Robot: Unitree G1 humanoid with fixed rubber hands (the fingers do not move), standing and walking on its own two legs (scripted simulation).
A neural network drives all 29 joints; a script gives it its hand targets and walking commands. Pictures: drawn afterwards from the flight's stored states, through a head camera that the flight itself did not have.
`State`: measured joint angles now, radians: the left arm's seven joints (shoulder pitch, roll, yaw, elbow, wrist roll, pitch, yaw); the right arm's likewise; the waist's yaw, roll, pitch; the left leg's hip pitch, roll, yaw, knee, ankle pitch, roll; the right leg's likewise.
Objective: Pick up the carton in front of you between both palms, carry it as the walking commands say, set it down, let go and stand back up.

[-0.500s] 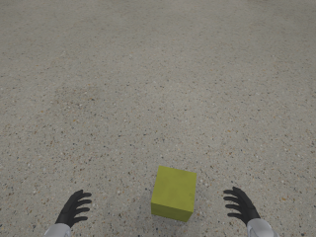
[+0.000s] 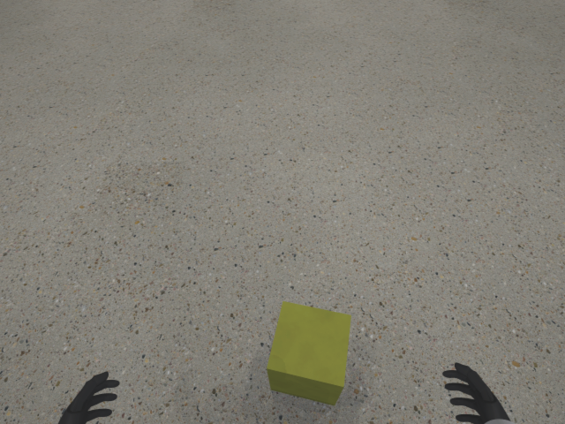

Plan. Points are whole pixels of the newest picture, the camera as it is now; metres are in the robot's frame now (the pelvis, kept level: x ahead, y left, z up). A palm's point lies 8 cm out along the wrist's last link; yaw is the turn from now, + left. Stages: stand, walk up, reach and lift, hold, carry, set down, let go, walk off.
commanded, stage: stand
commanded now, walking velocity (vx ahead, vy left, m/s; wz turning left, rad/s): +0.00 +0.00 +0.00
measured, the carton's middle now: (309, 354) +0.39 -0.07 -0.64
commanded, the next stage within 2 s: none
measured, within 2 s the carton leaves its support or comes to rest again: neither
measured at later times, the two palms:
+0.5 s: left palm out of the picture +0.11 +0.29 -0.08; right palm out of the picture +0.13 -0.29 -0.09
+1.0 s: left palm out of the picture +0.07 +0.30 -0.09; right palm out of the picture +0.09 -0.30 -0.10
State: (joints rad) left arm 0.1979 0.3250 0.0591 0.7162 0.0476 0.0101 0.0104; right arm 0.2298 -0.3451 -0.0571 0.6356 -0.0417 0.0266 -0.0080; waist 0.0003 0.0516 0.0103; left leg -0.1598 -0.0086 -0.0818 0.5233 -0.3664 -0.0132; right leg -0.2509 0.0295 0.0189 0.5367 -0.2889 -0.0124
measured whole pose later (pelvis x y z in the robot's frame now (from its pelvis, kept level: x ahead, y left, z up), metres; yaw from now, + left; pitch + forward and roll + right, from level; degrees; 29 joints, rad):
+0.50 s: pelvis +0.00 -0.01 +0.01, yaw +1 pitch -1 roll +0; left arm 0.15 0.33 0.04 0.88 0.03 0.00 0.01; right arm 0.20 -0.36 -0.02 0.78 -0.03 0.00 -0.03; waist 0.01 0.04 0.02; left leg -0.10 0.00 -0.10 0.45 -0.33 -0.02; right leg -0.18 0.03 0.00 0.47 -0.26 -0.02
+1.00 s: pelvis -0.02 +0.00 +0.01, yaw +1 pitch -2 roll +0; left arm 0.13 0.36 0.03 0.99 0.02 0.00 0.01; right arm 0.19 -0.38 0.00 0.90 -0.03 -0.01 -0.02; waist 0.01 0.03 0.03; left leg -0.08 0.00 -0.09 0.39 -0.27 -0.02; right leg -0.16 0.02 0.01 0.41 -0.20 -0.02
